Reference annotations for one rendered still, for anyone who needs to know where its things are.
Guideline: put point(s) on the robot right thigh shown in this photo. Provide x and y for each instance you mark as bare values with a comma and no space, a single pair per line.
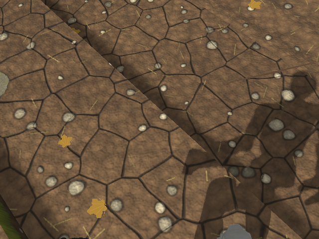
234,234

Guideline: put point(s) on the right robot shin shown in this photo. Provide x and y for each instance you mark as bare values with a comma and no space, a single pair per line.
235,226

